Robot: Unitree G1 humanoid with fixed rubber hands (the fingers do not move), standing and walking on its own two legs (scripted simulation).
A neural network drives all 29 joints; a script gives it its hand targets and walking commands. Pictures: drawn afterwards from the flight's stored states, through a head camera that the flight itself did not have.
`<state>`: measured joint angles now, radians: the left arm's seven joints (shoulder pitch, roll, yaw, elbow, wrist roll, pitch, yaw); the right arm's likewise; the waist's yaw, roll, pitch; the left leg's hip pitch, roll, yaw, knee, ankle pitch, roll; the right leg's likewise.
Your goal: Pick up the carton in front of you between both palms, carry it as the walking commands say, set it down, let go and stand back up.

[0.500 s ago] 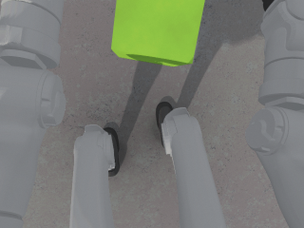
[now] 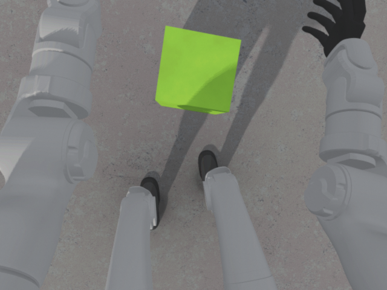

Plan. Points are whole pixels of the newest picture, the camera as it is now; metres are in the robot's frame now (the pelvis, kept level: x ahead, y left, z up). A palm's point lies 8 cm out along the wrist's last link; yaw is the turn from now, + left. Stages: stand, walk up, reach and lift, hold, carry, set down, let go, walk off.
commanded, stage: let go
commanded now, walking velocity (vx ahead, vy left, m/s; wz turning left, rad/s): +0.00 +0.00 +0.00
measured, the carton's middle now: (194, 78) +0.51 -0.12 -0.50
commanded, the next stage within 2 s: stand in 1.46 s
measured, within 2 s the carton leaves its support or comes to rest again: neither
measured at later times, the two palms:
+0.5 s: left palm (38, 112) +0.42 +0.11 +0.01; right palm out of the picture +0.32 -0.30 +0.01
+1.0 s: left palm out of the picture +0.29 +0.23 +0.08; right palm out of the picture +0.25 -0.23 +0.08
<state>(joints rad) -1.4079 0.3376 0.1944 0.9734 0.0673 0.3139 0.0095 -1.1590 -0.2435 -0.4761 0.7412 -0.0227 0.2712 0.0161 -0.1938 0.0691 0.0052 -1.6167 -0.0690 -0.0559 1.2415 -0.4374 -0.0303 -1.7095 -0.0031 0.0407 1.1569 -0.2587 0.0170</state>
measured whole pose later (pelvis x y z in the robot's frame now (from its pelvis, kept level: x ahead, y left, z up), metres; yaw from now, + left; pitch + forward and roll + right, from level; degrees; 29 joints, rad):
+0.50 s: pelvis +0.05 -0.03 +0.11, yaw -1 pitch +25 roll +2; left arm -0.43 0.08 0.20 0.58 0.12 0.12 0.10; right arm -0.28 -0.23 -0.15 0.51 -0.03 0.10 0.14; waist -0.13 0.01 0.01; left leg -0.86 -0.02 -0.09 0.75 -0.34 -0.05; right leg -0.97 0.02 0.02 0.73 -0.20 -0.02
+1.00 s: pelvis +0.10 +0.02 +0.15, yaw -3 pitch +3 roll -1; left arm 0.17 0.19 0.06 0.48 0.03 0.03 -0.02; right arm 0.22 -0.22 -0.03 0.43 0.02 0.05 0.07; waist -0.02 0.01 0.05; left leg -0.17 -0.02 -0.06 0.46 -0.34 0.01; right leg -0.27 0.02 0.06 0.42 -0.19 0.03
